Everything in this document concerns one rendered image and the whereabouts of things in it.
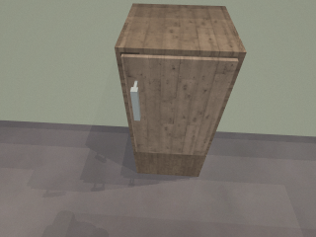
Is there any cupboard door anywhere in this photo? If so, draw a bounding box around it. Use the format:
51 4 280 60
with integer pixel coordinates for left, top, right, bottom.
120 53 239 156

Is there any handle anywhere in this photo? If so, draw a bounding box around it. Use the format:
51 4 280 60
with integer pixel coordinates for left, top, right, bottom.
130 80 141 121

